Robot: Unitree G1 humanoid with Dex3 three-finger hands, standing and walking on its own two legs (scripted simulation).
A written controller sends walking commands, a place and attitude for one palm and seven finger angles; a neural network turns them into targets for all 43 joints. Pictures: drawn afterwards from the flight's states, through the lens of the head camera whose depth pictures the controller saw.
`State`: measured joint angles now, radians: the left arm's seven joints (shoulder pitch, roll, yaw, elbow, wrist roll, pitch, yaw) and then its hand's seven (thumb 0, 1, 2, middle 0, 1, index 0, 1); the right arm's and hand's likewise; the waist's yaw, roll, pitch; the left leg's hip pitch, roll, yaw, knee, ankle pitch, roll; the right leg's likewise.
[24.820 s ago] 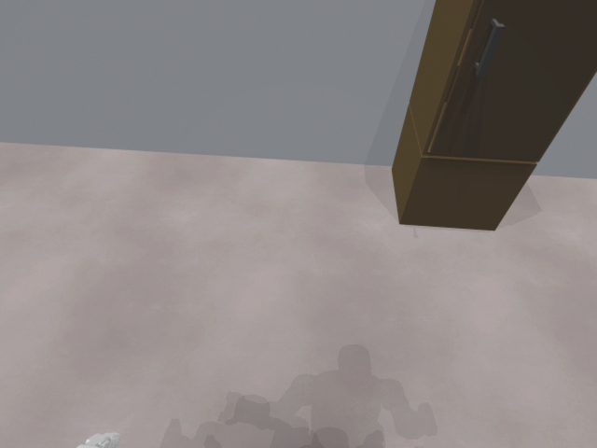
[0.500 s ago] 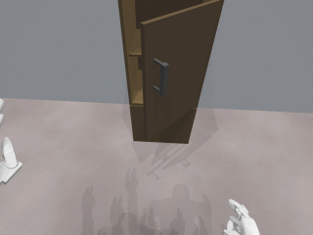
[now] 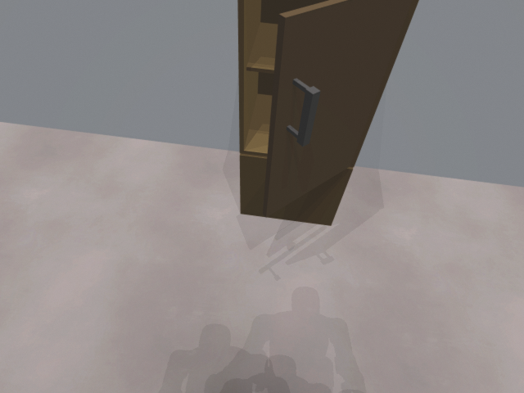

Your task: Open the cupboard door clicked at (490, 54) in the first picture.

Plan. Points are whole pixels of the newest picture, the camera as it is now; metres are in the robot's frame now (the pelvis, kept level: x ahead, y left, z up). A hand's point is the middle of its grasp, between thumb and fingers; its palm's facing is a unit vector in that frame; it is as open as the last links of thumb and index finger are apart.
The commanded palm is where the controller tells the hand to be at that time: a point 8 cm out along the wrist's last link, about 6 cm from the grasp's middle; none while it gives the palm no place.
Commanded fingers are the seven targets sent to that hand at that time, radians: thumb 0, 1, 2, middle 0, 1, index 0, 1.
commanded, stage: let the arm hang, fingers relaxed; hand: left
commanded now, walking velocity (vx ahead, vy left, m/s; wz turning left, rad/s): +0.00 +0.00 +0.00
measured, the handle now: (300, 113) +0.65 -0.04 +0.05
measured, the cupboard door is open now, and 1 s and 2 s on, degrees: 45 45 45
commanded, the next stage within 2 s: look to check the result in 0.68 s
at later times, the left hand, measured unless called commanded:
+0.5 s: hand out of the picture +0.05 +0.23 -0.16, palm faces -0.01 -0.95 -0.30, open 7.4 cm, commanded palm none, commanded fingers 0.00 0.90 0.90 -0.20 -0.30 -0.20 -0.30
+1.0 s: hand out of the picture +0.10 +0.24 -0.15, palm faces -0.04 -0.94 -0.33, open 7.4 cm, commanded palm none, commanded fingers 0.00 0.90 0.90 -0.20 -0.30 -0.20 -0.30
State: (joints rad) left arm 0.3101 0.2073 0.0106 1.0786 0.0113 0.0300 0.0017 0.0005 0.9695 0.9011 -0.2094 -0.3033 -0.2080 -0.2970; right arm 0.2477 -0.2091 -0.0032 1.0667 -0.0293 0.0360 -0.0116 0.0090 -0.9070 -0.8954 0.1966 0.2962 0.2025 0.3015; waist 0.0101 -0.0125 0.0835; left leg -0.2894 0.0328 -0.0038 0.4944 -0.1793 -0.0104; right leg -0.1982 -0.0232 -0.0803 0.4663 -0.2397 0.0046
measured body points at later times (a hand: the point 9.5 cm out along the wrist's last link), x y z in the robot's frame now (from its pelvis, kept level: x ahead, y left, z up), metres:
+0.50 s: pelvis +0.00 +0.00 +0.00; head +0.01 -0.01 +0.45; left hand +0.06 +0.28 -0.13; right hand +0.04 -0.26 -0.15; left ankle +0.05 +0.12 -0.74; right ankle +0.01 -0.12 -0.74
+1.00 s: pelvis +0.03 +0.00 +0.01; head +0.05 -0.01 +0.46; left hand +0.10 +0.29 -0.12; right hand +0.10 -0.29 -0.13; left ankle +0.05 +0.12 -0.74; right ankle +0.01 -0.12 -0.74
